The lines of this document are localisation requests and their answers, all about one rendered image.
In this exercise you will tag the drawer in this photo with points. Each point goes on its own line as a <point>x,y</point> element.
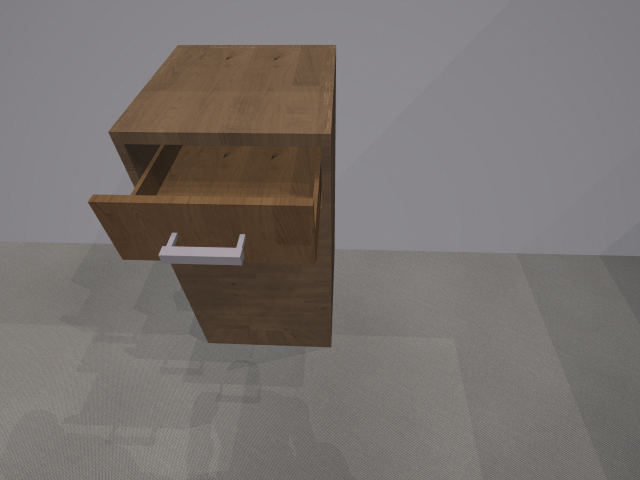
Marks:
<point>210,194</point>

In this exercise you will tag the handle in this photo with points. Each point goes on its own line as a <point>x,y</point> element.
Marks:
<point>171,254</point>

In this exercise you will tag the cabinet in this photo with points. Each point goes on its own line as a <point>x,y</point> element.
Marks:
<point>248,95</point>

